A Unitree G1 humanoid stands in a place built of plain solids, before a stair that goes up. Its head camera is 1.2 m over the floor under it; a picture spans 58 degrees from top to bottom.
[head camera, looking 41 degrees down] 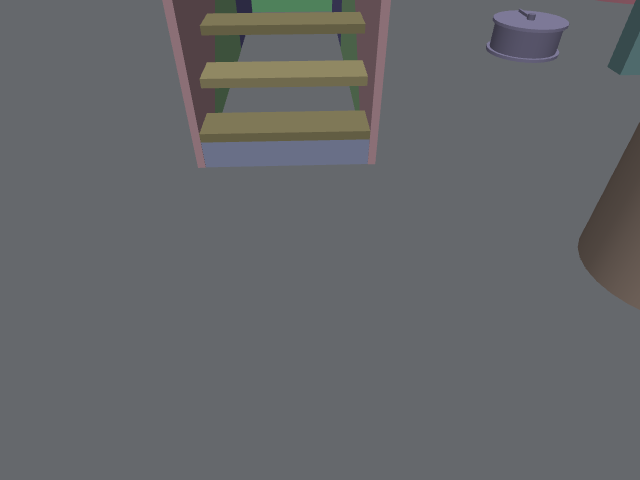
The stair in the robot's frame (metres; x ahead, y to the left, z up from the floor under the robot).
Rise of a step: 0.19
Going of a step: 0.22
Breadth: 0.93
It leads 2 degrees to the left of straight ahead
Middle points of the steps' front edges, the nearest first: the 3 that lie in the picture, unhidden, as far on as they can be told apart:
1.97 0.17 0.19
2.19 0.18 0.38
2.40 0.19 0.58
